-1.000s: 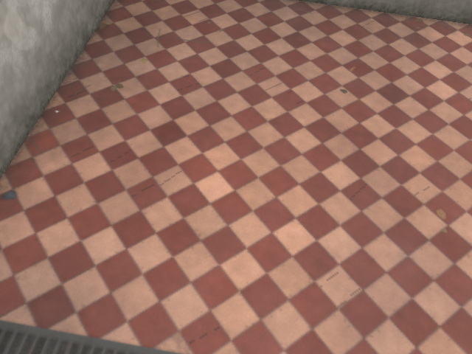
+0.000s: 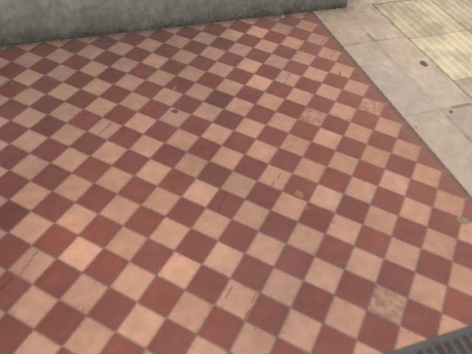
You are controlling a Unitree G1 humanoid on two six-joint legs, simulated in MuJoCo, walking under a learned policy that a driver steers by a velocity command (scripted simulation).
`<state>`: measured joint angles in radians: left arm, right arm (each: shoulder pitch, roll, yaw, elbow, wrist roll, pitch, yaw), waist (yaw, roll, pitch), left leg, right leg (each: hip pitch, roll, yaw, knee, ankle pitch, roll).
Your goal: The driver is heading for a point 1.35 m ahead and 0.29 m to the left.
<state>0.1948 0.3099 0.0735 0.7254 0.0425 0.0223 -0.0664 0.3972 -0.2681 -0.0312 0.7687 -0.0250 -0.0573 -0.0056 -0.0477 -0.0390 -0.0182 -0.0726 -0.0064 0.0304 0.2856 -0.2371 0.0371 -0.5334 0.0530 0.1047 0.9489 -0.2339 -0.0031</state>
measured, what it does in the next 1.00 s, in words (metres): walks ahead, turning left: right foot, then left foot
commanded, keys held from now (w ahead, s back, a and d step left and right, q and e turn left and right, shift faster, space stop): w+q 0.84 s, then w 0.04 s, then w+e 0.12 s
